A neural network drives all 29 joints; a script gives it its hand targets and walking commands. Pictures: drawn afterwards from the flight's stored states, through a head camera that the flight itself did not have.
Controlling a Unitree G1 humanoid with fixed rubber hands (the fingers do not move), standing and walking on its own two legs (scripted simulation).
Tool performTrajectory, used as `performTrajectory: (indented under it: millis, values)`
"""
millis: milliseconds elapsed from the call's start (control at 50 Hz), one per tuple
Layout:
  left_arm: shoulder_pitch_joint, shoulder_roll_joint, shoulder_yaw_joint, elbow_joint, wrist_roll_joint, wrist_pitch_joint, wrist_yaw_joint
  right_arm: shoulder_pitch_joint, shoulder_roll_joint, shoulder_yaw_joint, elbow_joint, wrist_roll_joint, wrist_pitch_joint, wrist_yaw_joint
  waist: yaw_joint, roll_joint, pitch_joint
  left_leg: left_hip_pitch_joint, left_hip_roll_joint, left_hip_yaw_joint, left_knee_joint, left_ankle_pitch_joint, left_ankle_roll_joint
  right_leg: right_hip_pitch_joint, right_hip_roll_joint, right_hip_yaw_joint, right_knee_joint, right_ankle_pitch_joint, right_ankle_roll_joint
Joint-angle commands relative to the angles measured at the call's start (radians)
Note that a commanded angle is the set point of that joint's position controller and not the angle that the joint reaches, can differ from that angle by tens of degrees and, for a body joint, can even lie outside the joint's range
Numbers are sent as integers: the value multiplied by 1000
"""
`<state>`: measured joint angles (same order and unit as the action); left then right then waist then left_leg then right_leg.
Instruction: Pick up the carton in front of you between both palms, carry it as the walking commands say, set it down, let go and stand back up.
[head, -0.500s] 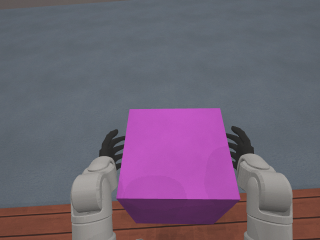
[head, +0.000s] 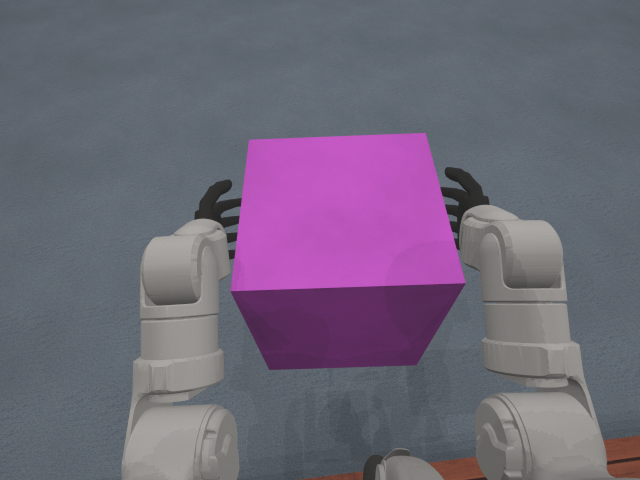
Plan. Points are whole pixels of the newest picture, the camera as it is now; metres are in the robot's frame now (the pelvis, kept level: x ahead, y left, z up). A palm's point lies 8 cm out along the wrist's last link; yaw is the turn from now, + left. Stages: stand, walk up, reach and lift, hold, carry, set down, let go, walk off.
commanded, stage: carry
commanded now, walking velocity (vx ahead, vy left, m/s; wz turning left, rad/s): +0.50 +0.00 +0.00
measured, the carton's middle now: (340, 262) +0.38 -0.01 +0.05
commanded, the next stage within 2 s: none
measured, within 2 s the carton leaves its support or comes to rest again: neither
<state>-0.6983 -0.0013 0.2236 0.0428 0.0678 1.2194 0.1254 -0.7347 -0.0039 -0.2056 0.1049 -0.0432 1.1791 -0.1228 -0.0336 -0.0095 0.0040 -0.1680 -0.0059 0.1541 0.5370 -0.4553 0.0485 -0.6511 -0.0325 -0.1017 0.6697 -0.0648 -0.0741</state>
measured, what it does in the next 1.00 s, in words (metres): goes down: right foot, then left foot 0.14 m lower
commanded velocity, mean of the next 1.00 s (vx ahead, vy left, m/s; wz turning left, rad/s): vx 0.50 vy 0.00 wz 0.00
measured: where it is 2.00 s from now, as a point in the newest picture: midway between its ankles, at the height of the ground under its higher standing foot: (319, 207)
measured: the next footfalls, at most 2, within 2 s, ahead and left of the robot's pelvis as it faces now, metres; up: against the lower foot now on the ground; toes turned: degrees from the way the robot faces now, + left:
right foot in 0.02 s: +0.17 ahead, -0.09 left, +0.00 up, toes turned -5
left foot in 0.50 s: +0.56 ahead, +0.04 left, -0.14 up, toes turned +3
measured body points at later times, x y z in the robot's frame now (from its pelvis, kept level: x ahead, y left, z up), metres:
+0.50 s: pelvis +0.38 -0.01 -0.09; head +0.39 -0.01 +0.36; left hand +0.75 +0.16 +0.05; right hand +0.76 -0.14 +0.05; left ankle +0.54 +0.05 -0.82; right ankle +0.14 -0.08 -0.71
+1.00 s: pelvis +0.73 -0.01 -0.14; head +0.82 -0.01 +0.30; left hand +1.10 +0.13 -0.11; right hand +1.10 -0.18 -0.11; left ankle +0.57 +0.06 -0.77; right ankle +0.82 -0.08 -0.86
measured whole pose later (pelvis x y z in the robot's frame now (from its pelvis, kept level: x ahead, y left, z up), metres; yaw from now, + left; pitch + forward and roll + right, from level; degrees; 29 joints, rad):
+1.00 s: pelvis +0.73 -0.01 -0.14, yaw +0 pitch +6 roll -1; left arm -0.49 -0.09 0.19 0.03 0.10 1.02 0.13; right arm -0.52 0.01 -0.19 0.08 0.00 1.00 -0.13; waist -0.03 0.02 0.08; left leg -0.37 -0.06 0.03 1.18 -0.50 0.01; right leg -0.52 0.04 -0.14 0.56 -0.15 -0.11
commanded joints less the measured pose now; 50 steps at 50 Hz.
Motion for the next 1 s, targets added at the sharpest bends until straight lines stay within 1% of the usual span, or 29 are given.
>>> performTrajectory:
  millis: [0,20,40,60,100,140,200,240,280,320,380,440,460,480,500,520,540,560,580,620,640,660,700,760,860,900,920,940,980]
  values:
    - [-653,-1028,-635,-24,-414,-19,-206,-604,1058,630,-40,411,16,236,143,124,-526,77,139,17,315,1052,26,535,83,-74,-65,106,-31]
    - [-640,-1036,-622,-9,-417,-17,-216,-626,1056,624,-35,399,19,235,198,-11,-524,-88,84,-9,536,790,11,704,-2,31,-95,230,-15]
    - [-671,-1038,-612,5,-421,-19,-224,-597,1080,610,-20,382,26,232,110,-304,-571,-379,-56,-72,758,-8,-9,925,-215,384,-65,526,-141]
    - [-655,-1059,-617,23,-439,-18,-236,-575,1056,577,-16,360,29,225,111,-332,-602,-580,-94,-156,897,-106,2,1007,-268,605,-148,281,-253]
    - [-753,-1143,-649,-37,-484,-27,-259,-649,1072,578,-62,339,28,207,134,-127,-515,-678,9,-206,841,-26,13,896,-257,529,-166,184,-242]
    - [-860,-1186,-695,-123,-532,-38,-265,-668,1086,583,-103,330,18,193,118,-31,-488,-642,46,-214,707,46,-2,785,-238,465,-164,132,-213]
    - [-883,-1178,-720,-196,-561,-48,-253,-644,1058,585,-141,316,6,175,122,-37,-474,-573,25,-158,498,-5,-17,718,-227,378,-188,213,-208]
    - [-833,-1149,-720,-214,-557,-48,-241,-600,1041,599,-157,309,3,165,137,-68,-517,-668,40,-147,561,199,-5,851,-207,330,-102,384,-176]
    - [-770,-1104,-708,-195,-539,-43,-238,-573,1013,607,-165,293,9,160,202,-67,-480,-808,11,-117,375,412,-9,987,-109,276,-22,304,-125]
    - [-727,-1094,-711,-152,-530,-41,-244,-540,985,604,-144,263,13,163,210,-24,-424,-675,-5,-87,133,635,-21,862,-50,225,-11,124,-122]
    - [-699,-1090,-709,-61,-527,-49,-265,-526,950,589,-102,238,18,172,177,-68,-350,-308,-9,-54,-86,1012,11,559,-6,120,63,-100,-87]
    - [-699,-1084,-693,21,-523,-52,-276,-562,912,565,-46,231,25,189,115,-70,-309,-185,19,-41,-155,990,31,552,-11,119,240,-86,-63]
    - [-713,-1077,-686,35,-521,-51,-274,-553,900,546,-18,240,29,196,79,-40,-317,-108,21,-17,-226,979,36,560,-3,105,365,-22,-56]
    - [-720,-1064,-677,55,-513,-47,-269,-547,896,527,10,248,32,201,4,-20,-371,62,30,-10,-242,894,31,524,-7,84,514,99,-43]
    - [-742,-1050,-652,69,-496,-46,-261,-582,880,513,23,260,38,210,-13,54,-368,210,88,-78,-194,821,33,349,45,61,799,-147,-17]
    - [-790,-1045,-620,64,-487,-29,-251,-617,877,508,64,267,41,214,31,280,-485,621,310,-290,229,1370,130,-37,73,100,974,-654,30]
    - [-763,-1028,-608,100,-478,-14,-237,-555,888,486,117,293,48,219,-32,256,-564,666,336,-451,216,1211,189,-155,72,129,993,-602,24]
    - [-778,-1048,-599,77,-481,-13,-225,-585,919,495,92,314,42,222,-68,271,-628,648,410,-678,52,699,293,-252,83,135,1069,-560,26]
    - [-814,-1063,-599,38,-469,-23,-210,-611,1013,528,64,372,38,231,-54,79,-615,536,368,-724,-61,419,241,-248,38,173,1035,-426,17]
    - [-861,-1109,-595,-50,-447,-36,-191,-776,1131,581,-66,451,15,238,-21,75,-547,386,329,-634,-11,640,208,-240,2,168,919,-327,21]
    - [-829,-1115,-586,-76,-435,-44,-181,-794,1174,597,-107,484,9,240,-6,26,-496,271,293,-533,-34,594,209,-199,-12,156,795,-306,28]
    - [-795,-1123,-586,-88,-420,-53,-173,-802,1203,621,-141,506,-2,239,-10,24,-504,234,268,-506,-48,534,209,-166,-16,137,729,-337,32]
    - [-702,-1131,-600,-94,-384,-75,-160,-760,1227,658,-167,521,-21,240,-23,84,-518,268,241,-446,-13,715,214,-211,-25,103,627,-336,31]
    - [-593,-1123,-635,-92,-333,-117,-155,-659,1238,714,-172,511,-61,248,-40,102,-557,312,178,-321,20,1041,164,-148,10,44,382,-189,13]
    - [-485,-1110,-715,-106,-317,-188,-181,-512,1217,782,-155,481,-138,266,-42,137,-557,302,120,-169,130,1314,64,229,148,-105,-136,78,-4]
    - [-438,-1101,-743,-110,-325,-211,-195,-488,1186,812,-160,475,-164,271,59,97,-617,71,119,-112,356,1110,1,673,37,-27,-282,299,-38]
    - [-419,-1087,-749,-107,-326,-221,-202,-483,1175,824,-167,463,-170,273,51,-98,-685,-200,51,-119,521,288,-44,976,-246,282,-131,785,-118]
    - [-359,-1040,-744,-77,-318,-226,-203,-422,1173,809,-129,450,-163,272,93,-286,-803,-493,-76,-166,879,-139,-99,1243,-424,652,-151,701,-331]
    - [-350,-1089,-784,-104,-354,-227,-214,-381,1141,789,-129,423,-164,261,91,-116,-704,-623,3,-212,846,-31,-47,1174,-334,546,-231,454,-238]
